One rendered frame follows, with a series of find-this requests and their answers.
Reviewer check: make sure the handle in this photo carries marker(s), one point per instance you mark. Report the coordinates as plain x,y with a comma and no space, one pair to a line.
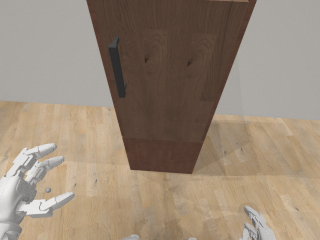
116,65

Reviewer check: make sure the cupboard door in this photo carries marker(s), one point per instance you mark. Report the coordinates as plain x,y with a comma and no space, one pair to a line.
173,56

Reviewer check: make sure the robot left forearm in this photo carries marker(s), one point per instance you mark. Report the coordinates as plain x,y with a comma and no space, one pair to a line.
9,230

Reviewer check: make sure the robot right hand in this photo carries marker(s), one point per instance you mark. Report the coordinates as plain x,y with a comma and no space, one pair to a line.
263,232

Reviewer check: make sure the robot left hand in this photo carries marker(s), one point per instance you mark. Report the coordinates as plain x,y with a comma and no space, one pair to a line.
13,188

